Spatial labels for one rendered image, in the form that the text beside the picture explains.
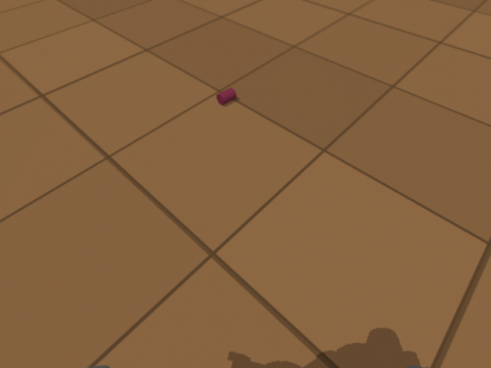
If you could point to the can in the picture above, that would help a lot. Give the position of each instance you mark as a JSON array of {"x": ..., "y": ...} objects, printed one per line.
[{"x": 226, "y": 96}]

